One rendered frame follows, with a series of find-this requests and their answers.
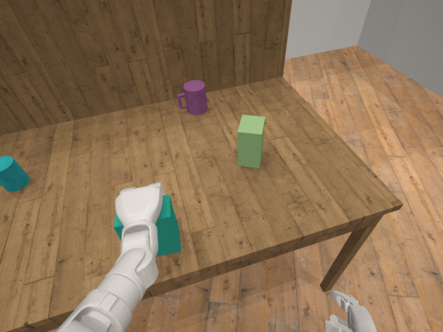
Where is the robot right hand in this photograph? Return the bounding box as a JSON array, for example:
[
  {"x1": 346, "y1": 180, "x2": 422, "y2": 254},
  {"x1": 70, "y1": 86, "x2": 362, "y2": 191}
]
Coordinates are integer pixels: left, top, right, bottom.
[{"x1": 325, "y1": 290, "x2": 377, "y2": 332}]

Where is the sponge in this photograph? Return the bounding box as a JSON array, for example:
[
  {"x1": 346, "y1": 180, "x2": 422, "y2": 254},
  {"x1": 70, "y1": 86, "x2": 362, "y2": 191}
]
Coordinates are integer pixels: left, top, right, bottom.
[{"x1": 114, "y1": 194, "x2": 181, "y2": 256}]

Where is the left robot forearm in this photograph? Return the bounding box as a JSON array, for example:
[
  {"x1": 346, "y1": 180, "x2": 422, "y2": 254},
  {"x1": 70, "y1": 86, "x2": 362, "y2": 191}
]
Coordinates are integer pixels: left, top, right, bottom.
[{"x1": 55, "y1": 221, "x2": 159, "y2": 332}]

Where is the table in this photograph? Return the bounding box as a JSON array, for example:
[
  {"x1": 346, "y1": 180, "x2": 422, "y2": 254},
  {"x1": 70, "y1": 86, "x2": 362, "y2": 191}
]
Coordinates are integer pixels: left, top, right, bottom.
[{"x1": 0, "y1": 0, "x2": 403, "y2": 332}]

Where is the robot left hand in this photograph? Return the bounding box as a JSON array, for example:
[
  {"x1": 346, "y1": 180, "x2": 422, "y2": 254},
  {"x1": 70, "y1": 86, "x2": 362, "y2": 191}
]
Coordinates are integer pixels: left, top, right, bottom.
[{"x1": 115, "y1": 182, "x2": 165, "y2": 227}]

